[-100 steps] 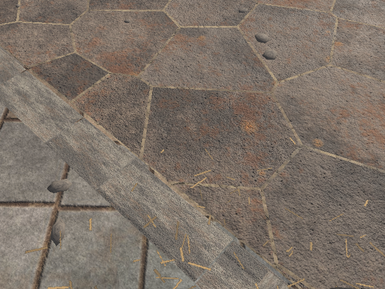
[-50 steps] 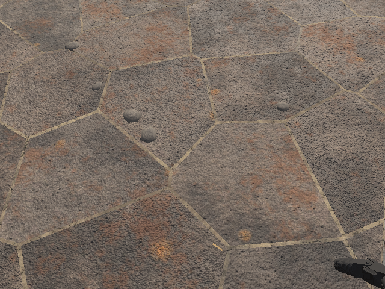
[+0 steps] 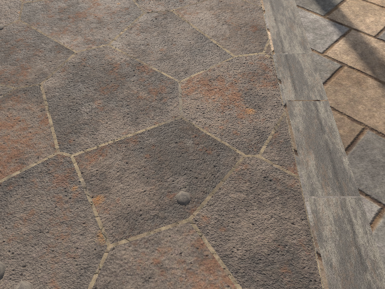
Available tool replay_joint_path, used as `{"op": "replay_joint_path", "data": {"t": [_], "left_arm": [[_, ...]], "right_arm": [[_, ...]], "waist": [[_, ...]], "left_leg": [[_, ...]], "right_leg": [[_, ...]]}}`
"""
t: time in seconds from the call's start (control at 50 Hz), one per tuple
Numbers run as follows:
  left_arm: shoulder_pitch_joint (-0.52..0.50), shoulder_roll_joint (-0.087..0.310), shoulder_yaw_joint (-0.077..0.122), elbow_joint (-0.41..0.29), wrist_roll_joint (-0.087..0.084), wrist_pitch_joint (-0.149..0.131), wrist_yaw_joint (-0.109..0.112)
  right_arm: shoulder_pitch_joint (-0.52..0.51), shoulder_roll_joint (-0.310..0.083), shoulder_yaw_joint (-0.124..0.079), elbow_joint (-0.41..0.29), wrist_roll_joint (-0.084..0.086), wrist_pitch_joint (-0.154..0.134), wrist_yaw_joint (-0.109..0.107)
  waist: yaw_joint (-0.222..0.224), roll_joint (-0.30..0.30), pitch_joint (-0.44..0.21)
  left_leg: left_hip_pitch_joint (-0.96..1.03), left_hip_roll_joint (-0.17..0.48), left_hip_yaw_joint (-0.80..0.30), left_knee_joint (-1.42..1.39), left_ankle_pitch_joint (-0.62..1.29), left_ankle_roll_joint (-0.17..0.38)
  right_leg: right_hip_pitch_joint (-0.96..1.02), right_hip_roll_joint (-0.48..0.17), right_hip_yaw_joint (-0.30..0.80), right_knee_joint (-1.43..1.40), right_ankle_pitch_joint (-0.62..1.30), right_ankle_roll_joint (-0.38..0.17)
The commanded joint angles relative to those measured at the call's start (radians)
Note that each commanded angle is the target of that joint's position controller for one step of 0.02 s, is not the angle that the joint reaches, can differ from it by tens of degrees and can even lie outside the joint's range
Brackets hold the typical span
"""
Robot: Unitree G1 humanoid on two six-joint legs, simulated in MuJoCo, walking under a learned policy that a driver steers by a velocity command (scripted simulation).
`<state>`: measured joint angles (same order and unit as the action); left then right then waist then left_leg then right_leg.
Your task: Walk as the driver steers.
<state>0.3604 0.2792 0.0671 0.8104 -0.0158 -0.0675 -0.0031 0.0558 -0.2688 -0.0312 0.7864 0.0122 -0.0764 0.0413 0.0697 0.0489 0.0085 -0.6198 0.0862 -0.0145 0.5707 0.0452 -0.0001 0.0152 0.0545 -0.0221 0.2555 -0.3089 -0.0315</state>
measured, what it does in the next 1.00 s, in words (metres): walks ahead, turning left: left foot, then right foot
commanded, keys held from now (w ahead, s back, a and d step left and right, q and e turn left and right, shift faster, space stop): w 0.26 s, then w+q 0.74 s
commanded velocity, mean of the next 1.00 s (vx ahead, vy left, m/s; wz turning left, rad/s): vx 0.50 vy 0.00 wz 0.30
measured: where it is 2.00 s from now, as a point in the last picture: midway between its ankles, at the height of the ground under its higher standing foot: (147, 177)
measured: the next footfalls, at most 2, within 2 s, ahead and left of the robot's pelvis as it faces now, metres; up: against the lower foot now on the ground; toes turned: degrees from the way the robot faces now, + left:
left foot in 0.08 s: +0.23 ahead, +0.13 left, +0.00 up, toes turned +2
right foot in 0.60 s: +0.51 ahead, -0.10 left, +0.00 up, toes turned +8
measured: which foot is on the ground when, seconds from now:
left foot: up 0.00-0.06, down 0.08-0.60, up 0.62-1.00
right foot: down 0.00-0.10, up 0.12-0.58, down 0.60-1.00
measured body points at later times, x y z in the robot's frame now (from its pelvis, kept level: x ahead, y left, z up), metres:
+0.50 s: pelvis +0.27 +0.03 +0.01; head +0.30 +0.04 +0.46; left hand +0.48 +0.28 -0.08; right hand +0.29 -0.25 -0.12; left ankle +0.19 +0.13 -0.74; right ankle +0.46 -0.12 -0.70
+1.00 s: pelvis +0.53 +0.04 +0.00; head +0.56 +0.06 +0.45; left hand +0.45 +0.32 -0.13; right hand +0.81 -0.12 -0.09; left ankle +0.64 +0.23 -0.70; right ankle +0.47 -0.10 -0.74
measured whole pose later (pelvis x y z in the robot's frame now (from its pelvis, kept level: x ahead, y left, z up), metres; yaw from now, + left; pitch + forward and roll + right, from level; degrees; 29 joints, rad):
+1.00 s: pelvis +0.53 +0.04 +0.00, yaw +22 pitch +1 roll -3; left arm 0.31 0.29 0.08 0.89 0.00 -0.08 0.01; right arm 0.11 -0.28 -0.07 0.69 0.02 -0.01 0.04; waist 0.08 0.04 0.03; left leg -0.66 0.11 0.00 0.72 -0.03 0.02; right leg 0.04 -0.01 -0.23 0.24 -0.29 0.02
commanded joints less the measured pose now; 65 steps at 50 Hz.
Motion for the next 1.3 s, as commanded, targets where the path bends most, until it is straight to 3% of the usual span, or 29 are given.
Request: {"op": "replay_joint_path", "data": {"t": [0.02, 0.06, 0.08, 0.1, 0.12, 0.14, 0.16, 0.2, 0.26, 0.34, 0.48, 0.54, 0.58, 0.6, 0.62, 0.64, 0.66, 0.72, 0.8, 0.92, 1.02, 1.06, 1.1, 1.12, 1.14, 1.16, 1.18, 1.22, 1.3], "left_arm": [[0.01, 0.179, 0.047, -0.021, -0.006, 0.003, 0.011], [-0.018, 0.177, 0.044, -0.019, -0.003, 0.015, 0.015], [-0.006, 0.139, 0.026, -0.028, 0.008, 0.018, 0.019], [0.118, 0.044, -0.003, -0.053, 0.011, 0.002, 0.014], [0.097, 0.058, -0.006, -0.039, 0.008, -0.019, 0.009], [0.016, 0.138, 0.015, -0.057, -0.018, -0.032, 0.001], [-0.06, 0.141, 0.013, -0.077, -0.023, -0.037, 0.001], [-0.095, 0.129, 0.02, -0.082, 0.0, -0.026, 0.009], [-0.05, 0.084, 0.014, -0.064, 0.005, 0.002, 0.013], [-0.187, 0.063, 0.007, -0.108, 0.021, -0.005, 0.017], [-0.401, 0.051, -0.004, -0.156, 0.002, -0.038, -0.017], [-0.364, 0.097, 0.011, -0.151, -0.001, -0.053, -0.024], [-0.174, 0.157, 0.041, -0.098, 0.008, -0.06, -0.013], [-0.005, 0.224, 0.06, -0.08, 0.026, -0.06, -0.003], [0.044, 0.295, 0.076, -0.056, 0.029, -0.045, -0.005], [0.03, 0.191, 0.051, -0.068, 0.022, -0.042, -0.007], [-0.023, 0.133, 0.033, -0.074, 0.016, -0.042, -0.004], [-0.152, 0.071, 0.012, -0.064, 0.028, -0.041, -0.005], [-0.167, 0.103, 0.028, -0.034, 0.026, -0.055, 0.001], [-0.137, 0.154, 0.044, -0.004, 0.021, -0.039, 0.015], [-0.089, 0.2, 0.06, 0.027, -0.006, -0.01, 0.015], [-0.103, 0.232, 0.069, 0.025, -0.018, 0.004, 0.019], [-0.107, 0.209, 0.058, 0.019, -0.015, 0.014, 0.022], [-0.068, 0.101, 0.025, -0.016, 0.033, 0.005, 0.02], [-0.048, 0.059, 0.0, -0.061, 0.027, -0.032, 0.01], [-0.172, 0.154, 0.021, -0.081, -0.015, -0.059, -0.002], [-0.211, 0.154, 0.019, -0.095, -0.028, -0.074, -0.006], [-0.194, 0.153, 0.026, -0.07, 0.015, -0.073, 0.01], [-0.193, 0.118, 0.023, -0.078, 0.032, -0.033, 0.008]], "right_arm": [[-0.07, -0.108, -0.026, -0.085, 0.001, -0.022, 0.011], [0.095, -0.152, -0.052, -0.039, -0.004, -0.025, 0.006], [0.258, -0.209, -0.075, 0.001, -0.011, -0.025, -0.003], [0.364, -0.313, -0.099, 0.016, -0.028, -0.02, -0.009], [0.396, -0.248, -0.081, 0.025, -0.007, -0.016, -0.003], [0.335, -0.199, -0.064, 0.018, 0.002, -0.017, -0.004], [0.268, -0.172, -0.056, 0.002, -0.003, -0.014, -0.008], [0.172, -0.116, -0.038, -0.012, -0.024, -0.017, -0.006], [0.162, -0.121, -0.039, -0.002, -0.019, -0.031, -0.008], [0.219, -0.158, -0.051, 0.023, -0.008, -0.024, -0.029], [0.335, -0.177, -0.062, 0.06, 0.014, 0.008, -0.049], [0.322, -0.191, -0.072, 0.056, 0.014, 0.021, -0.058], [0.306, -0.152, -0.06, 0.045, 0.008, 0.025, -0.057], [0.299, -0.084, -0.036, 0.012, -0.013, 0.024, -0.055], [0.426, -0.004, -0.014, -0.025, 0.007, 0.005, -0.053], [0.396, -0.109, -0.036, -0.005, 0.027, -0.002, -0.053], [0.308, -0.164, -0.054, -0.024, 0.033, -0.001, -0.052], [0.253, -0.126, -0.063, -0.043, 0.018, 0.021, -0.048], [0.215, -0.072, -0.056, -0.082, 0.015, 0.054, -0.042], [0.058, -0.049, -0.041, -0.141, 0.01, 0.047, -0.009], [-0.037, -0.071, -0.046, -0.201, 0.009, 0.052, 0.014], [0.029, -0.108, -0.067, -0.2, 0.005, 0.058, 0.014], [0.327, -0.207, -0.126, -0.119, 0.012, 0.067, -0.004], [0.398, -0.315, -0.152, -0.103, 0.019, 0.075, -0.026], [0.356, -0.345, -0.14, -0.15, 0.012, 0.053, -0.015], [0.351, -0.251, -0.113, -0.15, 0.008, 0.035, -0.004], [0.321, -0.216, -0.102, -0.143, 0.005, 0.023, -0.004], [0.198, -0.156, -0.082, -0.163, -0.001, 0.017, -0.01], [0.191, -0.165, -0.082, -0.174, -0.004, 0.01, -0.033]], "waist": [[-0.03, -0.13, 0.046], [-0.122, -0.131, -0.055], [-0.183, -0.088, -0.184], [-0.153, 0.147, -0.341], [-0.178, 0.231, -0.407], [-0.179, 0.144, -0.261], [-0.162, 0.068, -0.161], [-0.098, 0.035, -0.05], [-0.059, 0.049, -0.038], [-0.083, 0.004, 0.001], [-0.152, 0.026, 0.038], [-0.109, 0.059, 0.021], [-0.013, 0.043, -0.091], [0.053, -0.074, -0.251], [-0.011, -0.386, -0.363], [0.019, -0.297, -0.313], [0.027, -0.216, -0.185], [-0.046, -0.177, -0.041], [-0.07, -0.135, 0.005], [-0.022, -0.101, 0.044], [-0.01, -0.106, 0.074], [-0.065, -0.137, 0.015], [-0.22, -0.092, -0.14], [-0.19, 0.14, -0.195], [-0.131, 0.223, -0.363], [-0.191, 0.075, -0.306], [-0.171, 0.058, -0.186], [-0.085, -0.016, -0.085], [-0.051, -0.009, -0.059]], "left_leg": [[0.021, -0.016, 0.005, -0.048, -0.079, 0.041], [0.259, -0.078, 0.066, -0.081, -0.108, 0.083], [0.523, -0.014, 0.002, -0.037, -0.059, 0.126], [0.918, 0.242, -0.44, -0.079, -0.206, 0.285], [1.0, 0.298, -0.739, -0.254, -0.359, 0.334], [0.906, 0.276, -0.625, -0.271, -0.458, 0.282], [0.767, 0.242, -0.497, -0.283, -0.434, 0.247], [0.523, 0.171, -0.333, -0.342, -0.279, 0.22], [0.423, 0.142, -0.226, -0.411, -0.148, 0.238], [0.444, 0.115, -0.161, -0.438, -0.033, 0.237], [0.499, 0.108, -0.168, -0.364, -0.092, 0.203], [0.541, 0.139, -0.235, -0.281, -0.092, 0.176], [0.482, 0.063, -0.197, -0.07, 0.012, 0.13], [0.32, -0.018, -0.132, 0.233, -0.169, 0.089], [-0.043, -0.143, -0.042, 0.554, -0.625, 0.035], [-0.152, -0.081, -0.127, 0.692, -0.627, 0.031], [-0.188, -0.044, -0.12, 0.715, -0.535, 0.035], [-0.083, 0.041, -0.102, 0.623, -0.366, 0.02], [-0.082, 0.06, -0.085, 0.529, -0.285, -0.003], [-0.05, 0.039, -0.012, 0.215, -0.035, 0.005], [-0.031, 0.002, 0.054, 0.088, -0.137, 0.059], [0.1, -0.066, 0.113, 0.079, -0.24, 0.102], [0.538, -0.149, 0.118, -0.005, -0.18, 0.17], [0.822, 0.075, -0.264, -0.043, -0.189, 0.267], [0.998, 0.25, -0.815, -0.233, -0.403, 0.439], [0.971, 0.239, -0.753, -0.296, -0.422, 0.381], [0.851, 0.205, -0.608, -0.291, -0.364, 0.343], [0.591, 0.124, -0.417, -0.295, -0.159, 0.287], [0.43, 0.075, -0.309, -0.348, 0.018, 0.296]], "right_leg": [[0.013, -0.313, 0.138, -0.004, 0.397, -0.147], [0.012, -0.258, 0.09, 0.197, 0.681, -0.108], [-0.106, -0.202, 0.042, 0.431, 0.613, -0.073], [-0.501, -0.052, -0.004, 0.839, 0.233, 0.009], [-0.674, 0.013, 0.125, 1.001, -0.267, 0.017], [-0.783, -0.051, 0.155, 1.082, -0.232, 0.003], [-0.794, -0.106, 0.12, 1.055, -0.143, -0.01], [-0.702, -0.178, 0.105, 0.926, -0.013, -0.011], [-0.627, -0.196, 0.093, 0.846, 0.052, 0.012], [-0.689, -0.188, 0.083, 0.607, 0.239, 0.053], [-0.582, -0.104, 0.066, 0.27, 0.378, 0.069], [-0.488, -0.094, 0.078, 0.21, 0.285, 0.042], [-0.196, -0.102, 0.067, 0.181, 0.257, -0.011], [0.084, -0.283, 0.238, 0.217, 0.236, -0.074], [0.369, -0.494, 0.669, 0.119, 0.04, -0.218], [0.322, -0.476, 0.728, 0.059, -0.126, -0.213], [0.207, -0.439, 0.562, 0.046, -0.107, -0.17], [-0.07, -0.339, 0.284, -0.036, 0.131, -0.133], [-0.142, -0.339, 0.125, -0.111, 0.284, -0.158], [-0.1, -0.314, -0.079, -0.123, 0.354, -0.129], [0.039, -0.357, -0.144, -0.046, 0.486, -0.094], [0.067, -0.354, -0.179, 0.107, 0.818, -0.073], [-0.096, -0.287, -0.228, 0.522, 0.846, -0.015], [-0.456, -0.188, -0.229, 0.882, 0.189, 0.044], [-0.72, -0.018, 0.01, 1.117, -0.313, 0.069], [-0.829, -0.072, 0.113, 1.153, -0.243, 0.05], [-0.856, -0.11, 0.098, 1.096, -0.156, 0.025], [-0.721, -0.178, 0.106, 0.928, -0.035, 0.026], [-0.632, -0.169, 0.086, 0.77, 0.071, 0.074]]}}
